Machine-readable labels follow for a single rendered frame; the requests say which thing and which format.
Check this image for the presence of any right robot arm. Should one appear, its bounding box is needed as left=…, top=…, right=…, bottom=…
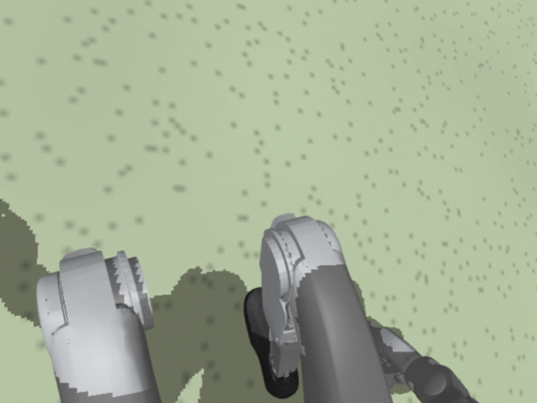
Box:
left=404, top=356, right=479, bottom=403

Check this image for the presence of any right robot hand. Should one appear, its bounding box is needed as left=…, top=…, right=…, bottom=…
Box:
left=368, top=321, right=422, bottom=389

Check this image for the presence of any right robot foot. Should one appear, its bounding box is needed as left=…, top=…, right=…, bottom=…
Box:
left=243, top=287, right=299, bottom=399

